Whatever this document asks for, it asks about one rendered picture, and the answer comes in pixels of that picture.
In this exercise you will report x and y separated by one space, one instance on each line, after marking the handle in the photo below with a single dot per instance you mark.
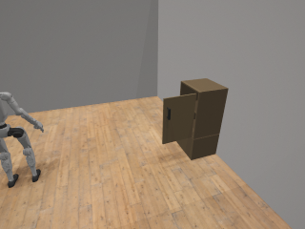
169 113

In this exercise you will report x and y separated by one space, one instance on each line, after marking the robot right thigh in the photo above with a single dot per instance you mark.
22 136

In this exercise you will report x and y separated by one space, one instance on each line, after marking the robot left foot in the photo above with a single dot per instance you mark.
12 183

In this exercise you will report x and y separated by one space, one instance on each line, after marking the right robot forearm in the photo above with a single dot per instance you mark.
27 117

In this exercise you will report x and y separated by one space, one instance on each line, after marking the cupboard door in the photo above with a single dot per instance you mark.
180 125

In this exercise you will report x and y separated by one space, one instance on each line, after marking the right robot hand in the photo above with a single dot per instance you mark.
38 126

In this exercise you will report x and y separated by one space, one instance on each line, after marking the right robot upper arm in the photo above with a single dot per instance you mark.
11 101

